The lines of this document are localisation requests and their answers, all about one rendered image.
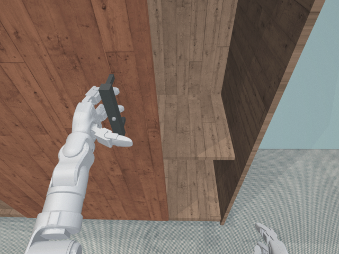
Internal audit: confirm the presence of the robot left hand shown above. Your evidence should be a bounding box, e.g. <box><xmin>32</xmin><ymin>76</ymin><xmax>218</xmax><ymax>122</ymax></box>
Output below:
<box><xmin>72</xmin><ymin>86</ymin><xmax>133</xmax><ymax>148</ymax></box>

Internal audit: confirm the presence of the handle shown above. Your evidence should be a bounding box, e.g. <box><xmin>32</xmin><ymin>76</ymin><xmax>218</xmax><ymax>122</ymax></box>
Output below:
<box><xmin>99</xmin><ymin>74</ymin><xmax>126</xmax><ymax>136</ymax></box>

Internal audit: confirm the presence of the robot right hand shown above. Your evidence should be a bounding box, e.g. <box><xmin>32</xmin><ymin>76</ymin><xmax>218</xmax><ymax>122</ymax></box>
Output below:
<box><xmin>254</xmin><ymin>222</ymin><xmax>288</xmax><ymax>254</ymax></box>

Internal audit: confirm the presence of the left robot forearm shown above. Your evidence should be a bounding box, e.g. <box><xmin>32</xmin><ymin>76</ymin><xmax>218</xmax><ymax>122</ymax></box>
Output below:
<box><xmin>24</xmin><ymin>132</ymin><xmax>95</xmax><ymax>254</ymax></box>

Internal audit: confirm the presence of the robot left upper arm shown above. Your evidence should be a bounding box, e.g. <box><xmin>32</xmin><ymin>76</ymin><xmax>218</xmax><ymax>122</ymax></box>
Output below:
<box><xmin>26</xmin><ymin>240</ymin><xmax>82</xmax><ymax>254</ymax></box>

